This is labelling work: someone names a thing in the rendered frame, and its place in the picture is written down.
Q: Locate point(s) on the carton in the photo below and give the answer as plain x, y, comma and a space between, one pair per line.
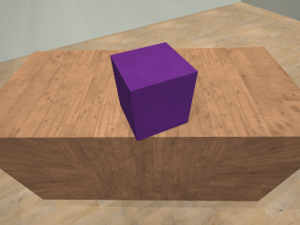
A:
155, 87

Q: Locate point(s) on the pedestal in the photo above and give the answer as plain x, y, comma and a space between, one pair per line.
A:
64, 135

